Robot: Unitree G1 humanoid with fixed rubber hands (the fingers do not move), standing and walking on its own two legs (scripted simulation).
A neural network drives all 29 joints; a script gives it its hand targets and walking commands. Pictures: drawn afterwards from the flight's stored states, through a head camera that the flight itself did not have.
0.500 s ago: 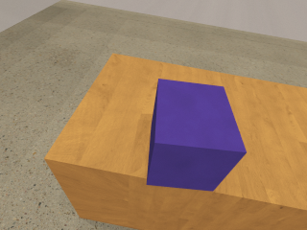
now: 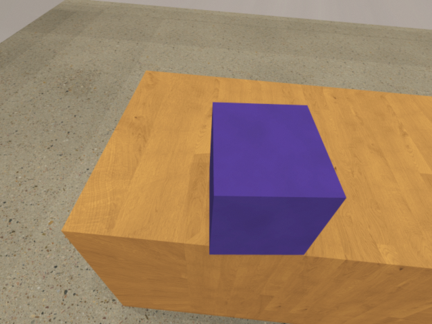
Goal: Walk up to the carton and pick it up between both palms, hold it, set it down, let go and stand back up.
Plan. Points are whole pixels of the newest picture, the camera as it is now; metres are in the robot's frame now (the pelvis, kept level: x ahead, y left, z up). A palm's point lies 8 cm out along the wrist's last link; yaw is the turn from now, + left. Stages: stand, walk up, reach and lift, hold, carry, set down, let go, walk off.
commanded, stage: walk up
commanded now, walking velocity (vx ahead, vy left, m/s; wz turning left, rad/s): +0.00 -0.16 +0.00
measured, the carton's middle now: (258, 179) +0.42 -0.11 +0.01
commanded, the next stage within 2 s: stand in 0.56 s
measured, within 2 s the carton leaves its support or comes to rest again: neither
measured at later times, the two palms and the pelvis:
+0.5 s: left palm out of the picture +0.02 +0.13 -0.13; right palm out of the picture -0.03 -0.29 -0.16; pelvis +0.00 -0.08 +0.00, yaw +1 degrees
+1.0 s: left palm out of the picture +0.02 +0.14 -0.17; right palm out of the picture +0.02 -0.30 -0.16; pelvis -0.01 -0.08 -0.01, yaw +0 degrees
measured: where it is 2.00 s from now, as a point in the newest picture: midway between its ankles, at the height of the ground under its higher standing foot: outside the picture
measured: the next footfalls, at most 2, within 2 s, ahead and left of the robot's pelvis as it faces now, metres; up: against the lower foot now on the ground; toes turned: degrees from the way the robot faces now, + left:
right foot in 0.28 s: +0.03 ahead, -0.20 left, +0.00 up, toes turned -2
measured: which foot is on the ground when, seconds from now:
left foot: down 0.00-1.00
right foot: up 0.00-0.26, down 0.28-1.00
